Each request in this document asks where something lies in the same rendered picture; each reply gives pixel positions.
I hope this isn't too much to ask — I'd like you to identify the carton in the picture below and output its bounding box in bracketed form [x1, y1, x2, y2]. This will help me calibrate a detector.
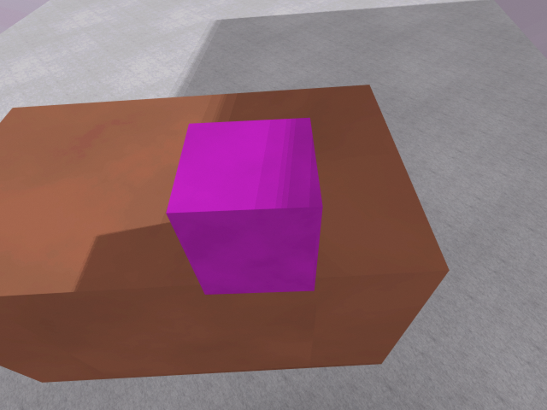
[166, 118, 323, 295]

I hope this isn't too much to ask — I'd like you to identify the pedestal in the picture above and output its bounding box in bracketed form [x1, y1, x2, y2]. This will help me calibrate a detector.
[0, 85, 449, 383]

